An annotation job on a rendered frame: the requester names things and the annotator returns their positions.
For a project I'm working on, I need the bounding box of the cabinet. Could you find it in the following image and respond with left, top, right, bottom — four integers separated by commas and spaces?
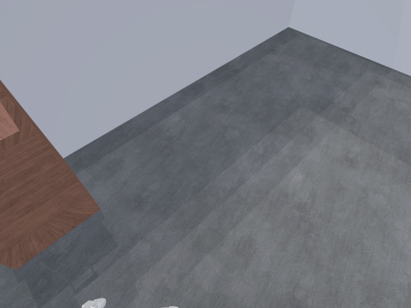
0, 80, 100, 270

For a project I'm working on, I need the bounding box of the drawer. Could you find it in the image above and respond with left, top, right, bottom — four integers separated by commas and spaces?
0, 102, 19, 140

